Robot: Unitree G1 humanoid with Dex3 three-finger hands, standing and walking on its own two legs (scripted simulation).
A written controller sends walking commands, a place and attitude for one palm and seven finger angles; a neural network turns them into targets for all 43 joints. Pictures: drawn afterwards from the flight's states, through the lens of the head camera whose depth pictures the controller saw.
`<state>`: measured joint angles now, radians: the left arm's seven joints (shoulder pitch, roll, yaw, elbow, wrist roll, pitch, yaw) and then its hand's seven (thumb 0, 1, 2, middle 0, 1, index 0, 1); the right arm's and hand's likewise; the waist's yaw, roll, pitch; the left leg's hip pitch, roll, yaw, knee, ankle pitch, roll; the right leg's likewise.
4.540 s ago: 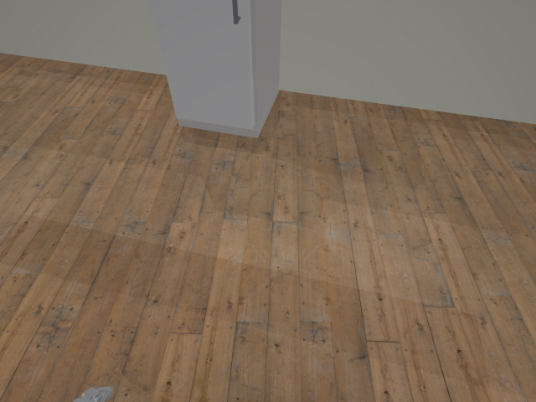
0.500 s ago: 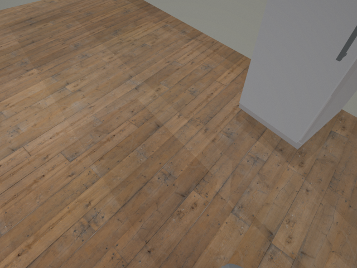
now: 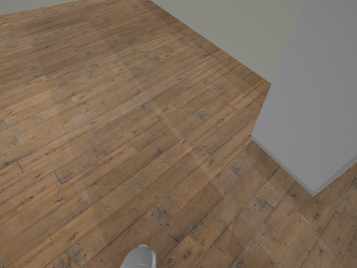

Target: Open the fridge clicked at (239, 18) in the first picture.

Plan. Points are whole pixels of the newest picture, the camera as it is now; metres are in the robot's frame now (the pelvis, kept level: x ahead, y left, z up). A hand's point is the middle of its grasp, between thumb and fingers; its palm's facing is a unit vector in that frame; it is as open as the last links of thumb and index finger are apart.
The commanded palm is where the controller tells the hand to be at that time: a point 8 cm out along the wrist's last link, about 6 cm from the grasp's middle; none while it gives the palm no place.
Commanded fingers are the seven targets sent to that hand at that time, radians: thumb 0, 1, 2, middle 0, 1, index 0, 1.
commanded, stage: walk to a spot facing it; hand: right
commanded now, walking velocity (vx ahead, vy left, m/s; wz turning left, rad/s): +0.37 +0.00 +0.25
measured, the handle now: out of the picture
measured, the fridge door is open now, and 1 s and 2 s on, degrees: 0 0 0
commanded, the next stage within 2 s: turn to face it in 0.50 s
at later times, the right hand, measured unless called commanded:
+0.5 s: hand (238, 236) +0.25 -0.14 -0.17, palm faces +0.02 +0.98 -0.18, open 7.3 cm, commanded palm none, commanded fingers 0.00 -0.90 -0.90 0.20 0.30 0.20 0.30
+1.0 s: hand (245, 168) +0.46 -0.19 -0.16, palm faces +0.11 +0.97 -0.22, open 7.4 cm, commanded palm none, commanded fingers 0.00 -0.90 -0.90 0.20 0.30 0.20 0.30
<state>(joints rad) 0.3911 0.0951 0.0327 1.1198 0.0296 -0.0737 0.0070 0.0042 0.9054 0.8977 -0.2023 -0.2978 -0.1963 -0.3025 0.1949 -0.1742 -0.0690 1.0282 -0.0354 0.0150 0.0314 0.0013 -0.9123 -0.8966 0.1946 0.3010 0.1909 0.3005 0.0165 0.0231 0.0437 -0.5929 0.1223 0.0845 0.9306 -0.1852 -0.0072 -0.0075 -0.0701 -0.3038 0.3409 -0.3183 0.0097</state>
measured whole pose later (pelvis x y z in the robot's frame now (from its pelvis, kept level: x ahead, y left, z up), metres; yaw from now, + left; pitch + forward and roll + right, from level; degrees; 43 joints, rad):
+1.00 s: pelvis +0.37 +0.01 +0.00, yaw -6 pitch +0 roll +0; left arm 0.29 0.17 0.06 1.05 0.03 0.02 0.00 0.00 0.92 0.90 -0.20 -0.30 -0.20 -0.30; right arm 0.12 -0.18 -0.06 0.96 -0.02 0.02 -0.02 0.00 -0.91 -0.90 0.20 0.30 0.19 0.30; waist 0.05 0.00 0.06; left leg -0.42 0.07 0.05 0.80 -0.38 -0.07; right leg -0.27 0.01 -0.06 0.48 -0.21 -0.04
